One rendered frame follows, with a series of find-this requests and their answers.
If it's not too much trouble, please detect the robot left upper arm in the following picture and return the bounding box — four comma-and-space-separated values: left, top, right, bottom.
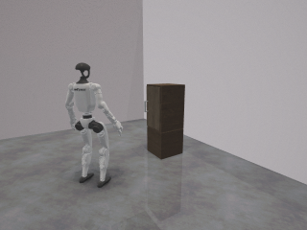
65, 83, 75, 107

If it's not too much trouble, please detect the robot right hand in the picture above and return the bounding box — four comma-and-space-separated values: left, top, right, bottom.
113, 121, 123, 136

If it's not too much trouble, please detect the left robot forearm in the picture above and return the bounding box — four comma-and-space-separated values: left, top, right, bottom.
65, 105, 76, 120

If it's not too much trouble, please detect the robot left hand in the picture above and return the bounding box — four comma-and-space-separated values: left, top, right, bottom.
69, 118, 78, 130

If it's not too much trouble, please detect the humanoid robot torso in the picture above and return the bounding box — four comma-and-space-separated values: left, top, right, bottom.
73, 81, 96, 129

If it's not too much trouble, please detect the right robot forearm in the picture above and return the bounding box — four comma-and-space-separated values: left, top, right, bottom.
102, 102, 117, 124

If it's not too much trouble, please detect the robot right thigh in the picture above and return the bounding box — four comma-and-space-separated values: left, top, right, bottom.
91, 121, 109, 157

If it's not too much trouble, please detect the cupboard door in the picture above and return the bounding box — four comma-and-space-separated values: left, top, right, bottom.
146, 85, 161, 131

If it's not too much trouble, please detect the robot right upper arm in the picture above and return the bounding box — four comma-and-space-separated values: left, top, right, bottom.
90, 82, 104, 109

